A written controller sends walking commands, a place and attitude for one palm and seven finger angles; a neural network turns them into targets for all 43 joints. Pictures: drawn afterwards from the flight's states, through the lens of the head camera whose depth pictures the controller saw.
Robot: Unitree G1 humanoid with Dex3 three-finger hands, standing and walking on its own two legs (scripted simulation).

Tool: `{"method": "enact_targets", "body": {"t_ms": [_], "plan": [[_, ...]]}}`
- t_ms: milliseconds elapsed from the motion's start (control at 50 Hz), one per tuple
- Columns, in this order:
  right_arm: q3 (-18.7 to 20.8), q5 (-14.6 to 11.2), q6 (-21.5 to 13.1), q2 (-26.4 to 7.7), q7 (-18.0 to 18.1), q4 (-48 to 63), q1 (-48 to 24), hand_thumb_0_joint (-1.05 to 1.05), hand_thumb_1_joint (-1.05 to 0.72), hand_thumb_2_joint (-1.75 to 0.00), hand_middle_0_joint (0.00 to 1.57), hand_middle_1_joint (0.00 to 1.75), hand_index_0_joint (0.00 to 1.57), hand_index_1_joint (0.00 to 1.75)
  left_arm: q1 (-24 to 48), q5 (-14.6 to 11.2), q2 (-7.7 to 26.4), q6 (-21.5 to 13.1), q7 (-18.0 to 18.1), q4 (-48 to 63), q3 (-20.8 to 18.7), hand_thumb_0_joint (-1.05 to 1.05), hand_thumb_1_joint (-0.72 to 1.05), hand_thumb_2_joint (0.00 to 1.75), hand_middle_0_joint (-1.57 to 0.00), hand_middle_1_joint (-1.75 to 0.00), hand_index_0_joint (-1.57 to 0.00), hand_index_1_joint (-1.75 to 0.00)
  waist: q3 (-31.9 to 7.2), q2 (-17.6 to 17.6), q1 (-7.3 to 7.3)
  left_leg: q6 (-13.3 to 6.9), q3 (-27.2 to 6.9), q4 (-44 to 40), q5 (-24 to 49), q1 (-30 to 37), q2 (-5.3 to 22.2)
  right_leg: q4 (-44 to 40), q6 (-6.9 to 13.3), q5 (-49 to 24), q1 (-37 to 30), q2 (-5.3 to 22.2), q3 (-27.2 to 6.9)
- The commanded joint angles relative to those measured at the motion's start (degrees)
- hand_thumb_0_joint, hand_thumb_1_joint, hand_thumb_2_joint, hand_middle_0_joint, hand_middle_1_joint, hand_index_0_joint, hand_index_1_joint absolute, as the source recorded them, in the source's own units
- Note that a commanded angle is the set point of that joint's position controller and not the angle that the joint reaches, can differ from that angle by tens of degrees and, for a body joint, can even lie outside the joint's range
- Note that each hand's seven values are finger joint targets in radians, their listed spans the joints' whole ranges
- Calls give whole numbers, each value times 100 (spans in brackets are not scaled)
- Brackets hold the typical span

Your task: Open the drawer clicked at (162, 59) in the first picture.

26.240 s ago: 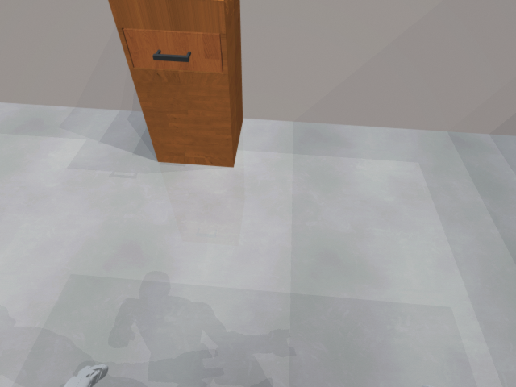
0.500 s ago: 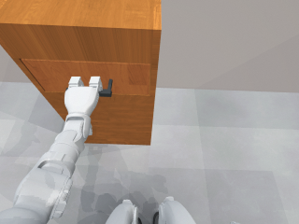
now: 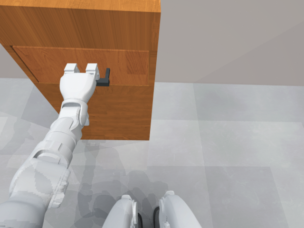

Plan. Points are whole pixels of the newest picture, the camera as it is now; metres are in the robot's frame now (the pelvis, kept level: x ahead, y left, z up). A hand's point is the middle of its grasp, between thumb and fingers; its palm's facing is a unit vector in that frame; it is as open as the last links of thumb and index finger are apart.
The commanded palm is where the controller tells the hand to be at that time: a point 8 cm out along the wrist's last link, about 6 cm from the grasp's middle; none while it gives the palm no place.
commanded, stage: lower the fingers behind the handle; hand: left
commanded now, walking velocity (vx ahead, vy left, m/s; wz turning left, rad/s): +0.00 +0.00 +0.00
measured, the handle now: (86, 76) +0.56 +0.19 -0.01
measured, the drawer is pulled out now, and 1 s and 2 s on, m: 0.00 0.00 0.00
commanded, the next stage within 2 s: lift the fingers back up to retry in 0.02 s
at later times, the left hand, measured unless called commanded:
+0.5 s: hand (84, 93) +0.49 +0.18 +0.01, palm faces -0.08 -0.03 -1.00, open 13.7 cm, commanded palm +0.47 +0.18 +0.07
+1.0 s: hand (82, 94) +0.46 +0.18 +0.03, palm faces -0.13 -0.10 -0.99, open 13.9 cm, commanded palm +0.45 +0.19 +0.10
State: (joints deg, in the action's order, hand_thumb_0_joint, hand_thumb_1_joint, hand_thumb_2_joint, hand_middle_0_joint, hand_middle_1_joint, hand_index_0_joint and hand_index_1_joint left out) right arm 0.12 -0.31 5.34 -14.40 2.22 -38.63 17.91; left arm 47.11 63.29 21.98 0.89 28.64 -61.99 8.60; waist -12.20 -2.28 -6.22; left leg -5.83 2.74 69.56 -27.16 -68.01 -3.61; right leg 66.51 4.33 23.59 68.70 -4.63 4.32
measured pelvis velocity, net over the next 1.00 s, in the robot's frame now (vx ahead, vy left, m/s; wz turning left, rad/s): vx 0.08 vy -0.01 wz -0.02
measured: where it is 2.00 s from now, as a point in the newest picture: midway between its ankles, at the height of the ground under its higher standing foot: outside the picture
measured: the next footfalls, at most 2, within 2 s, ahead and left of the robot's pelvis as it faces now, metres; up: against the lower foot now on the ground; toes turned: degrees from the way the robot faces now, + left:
none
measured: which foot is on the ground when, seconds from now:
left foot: down 0.00-1.00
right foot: down 0.00-1.00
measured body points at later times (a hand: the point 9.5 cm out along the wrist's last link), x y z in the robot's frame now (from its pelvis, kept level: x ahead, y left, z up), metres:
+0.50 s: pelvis +0.02 +0.01 +0.03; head +0.13 +0.01 +0.46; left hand +0.48 +0.18 +0.06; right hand +0.06 -0.26 -0.10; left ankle +0.04 +0.06 -0.63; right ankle +0.07 -0.08 -0.63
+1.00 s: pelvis +0.08 -0.01 +0.07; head +0.16 -0.01 +0.52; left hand +0.47 +0.18 +0.09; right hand +0.17 -0.27 -0.06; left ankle +0.04 +0.06 -0.63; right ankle +0.07 -0.08 -0.63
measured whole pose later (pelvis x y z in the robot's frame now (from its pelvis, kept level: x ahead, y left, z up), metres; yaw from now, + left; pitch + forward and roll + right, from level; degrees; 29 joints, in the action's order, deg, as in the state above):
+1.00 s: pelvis +0.08 -0.01 +0.07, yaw -1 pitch +19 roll -1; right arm 2.7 0.1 10.5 -13.3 1.5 -35.9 14.3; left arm 24.6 61.6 18.3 -3.7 22.5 -46.2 7.5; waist -10.4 -1.9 -2.2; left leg -5.0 2.6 47.0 -25.3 -40.1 -3.5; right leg 45.4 4.6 22.0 41.8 -6.2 0.8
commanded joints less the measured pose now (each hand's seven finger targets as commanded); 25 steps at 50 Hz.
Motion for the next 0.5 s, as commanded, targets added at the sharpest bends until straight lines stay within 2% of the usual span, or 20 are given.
{"method": "enact_targets", "body": {"t_ms": [0,20,40,60,100,140,160,180,200,220,260,300,340,360,380,400,420,440,460,480], "plan": [[307,-12,-143,-907,56,401,555,0,-90,-90,20,30,20,30,1383,21,700,231,-269,9,-48,0,-50,30,-30,-120,-30,-120,-1585,246,-239,225,-683,-1084,-271,1130,192,-1203,-152,535,-1089,164,-585],[293,-17,-139,-915,61,394,561,0,-90,-90,20,30,20,30,1397,31,780,255,-276,-9,-88,0,-50,30,-30,-120,-30,-120,-1544,210,-221,241,-714,-1127,-305,1148,206,-1185,-143,554,-1064,165,-557],[299,-9,-148,-913,64,377,568,0,-90,-90,20,30,20,30,1465,-26,724,296,-292,-77,-60,0,-50,30,-30,-120,-30,-120,-1527,316,-289,222,-714,-1114,-323,1082,199,-1201,-153,548,-1080,161,-565],[281,-16,-153,-926,75,368,572,0,-90,-90,20,30,20,30,1548,-6,782,298,-301,-61,-55,0,-50,30,-30,-120,-30,-120,-1491,275,-303,226,-720,-1112,-320,1092,207,-1192,-162,544,-1043,171,-560],[276,-24,-154,-917,76,389,585,0,-90,-90,20,30,20,30,1448,-31,725,323,-338,-93,-35,0,-50,30,-30,-120,-30,-120,-1497,265,-262,236,-729,-1158,-312,1128,207,-1198,-150,536,-1086,165,-542],[296,-14,-166,-917,81,405,603,0,-90,-90,20,30,20,30,1669,-103,775,310,-366,144,-84,0,-50,30,-30,-120,-30,-120,-1622,209,-279,237,-755,-1214,-273,1292,218,-1230,-160,465,-1150,168,-540],[289,-23,-158,-931,95,419,618,0,-90,-90,20,30,20,30,1710,-105,947,299,-370,228,-190,0,-50,30,-30,-120,-30,-120,-1737,275,-245,228,-742,-1233,-240,1318,215,-1257,-176,444,-1293,169,-552],[281,-35,-154,-920,112,430,602,0,-90,-90,20,30,20,30,1728,-85,978,300,-392,260,-180,0,-50,30,-30,-120,-30,-120,-1772,206,-232,238,-742,-1272,-274,1386,213,-1279,-175,479,-1316,169,-556],[280,-40,-165,-899,121,453,606,0,-90,-90,20,30,20,30,1827,-119,831,304,-413,308,-64,0,-50,30,-30,-120,-30,-120,-1718,241,-291,228,-756,-1317,-308,1417,214,-1321,-188,484,-1337,168,-546],[284,-41,-175,-914,137,438,596,0,-90,-90,20,30,20,30,1888,-115,983,267,-415,408,-181,0,-50,30,-30,-120,-30,-120,-1749,195,-262,237,-792,-1353,-312,1527,234,-1331,-186,466,-1316,171,-545],[290,-34,-177,-914,147,465,610,0,-90,-90,20,30,20,30,1973,-118,974,214,-408,555,-191,0,-50,30,-30,-120,-30,-120,-1858,12,-233,269,-867,-1460,-201,1810,252,-1320,-177,321,-1319,166,-504],[295,-33,-182,-905,151,456,614,0,-90,-90,20,30,20,30,2035,-129,914,167,-402,664,-166,0,-50,30,-30,-120,-30,-120,-1822,13,-253,287,-924,-1547,-141,2023,283,-1366,-172,239,-1305,152,-474],[327,-16,-192,-893,152,481,605,0,-90,-90,20,30,20,30,2028,-159,946,79,-370,866,-280,0,-50,30,-30,-120,-30,-120,-2018,-35,-201,301,-942,-1592,139,2287,291,-1402,-163,45,-1436,145,-470],[337,-14,-185,-890,153,477,648,0,-90,-90,20,30,20,30,2087,-140,899,30,-356,1015,-217,0,-50,30,-30,-120,-30,-120,-2153,-45,-194,321,-965,-1622,309,2468,305,-1407,-164,-64,-1507,141,-455],[364,-11,-183,-870,136,475,651,0,-90,-90,20,30,20,30,2068,-150,750,-26,-346,1150,-150,0,-50,30,-30,-120,-30,-120,-2206,-197,-161,358,-998,-1667,480,2724,323,-1432,-145,-169,-1475,130,-439],[396,2,-183,-875,126,480,647,0,-90,-90,20,30,20,30,1973,-160,765,-80,-315,1242,-231,0,-50,30,-30,-120,-30,-120,-2285,-156,-125,386,-1064,-1706,577,2925,357,-1452,-147,-219,-1474,119,-425],[401,5,-172,-860,120,456,643,0,-90,-90,20,30,20,30,2022,-182,653,-119,-298,1319,-151,0,-50,30,-30,-120,-30,-120,-2239,-204,-152,400,-1047,-1748,705,3032,361,-1494,-143,-301,-1510,113,-404],[419,15,-165,-860,112,437,647,0,-90,-90,20,30,20,30,2047,-189,726,-174,-275,1387,-247,0,-50,30,-30,-120,-30,-120,-2287,-178,-126,427,-1085,-1773,863,3174,371,-1506,-131,-394,-1550,109,-398],[436,25,-166,-846,102,436,649,0,-90,-90,20,30,20,30,2087,-207,607,-235,-239,1547,-165,0,-50,30,-30,-120,-30,-120,-2304,-211,-136,424,-1042,-1781,1012,3269,368,-1566,-140,-473,-1618,98,-411],[457,26,-148,-846,95,434,657,0,-90,-90,20,30,20,30,1879,-199,725,-283,-191,1573,-322,0,-50,30,-30,-120,-30,-120,-2390,-134,-58,418,-1023,-1792,1164,3350,365,-1607,-134,-562,-1759,88,-430]]}}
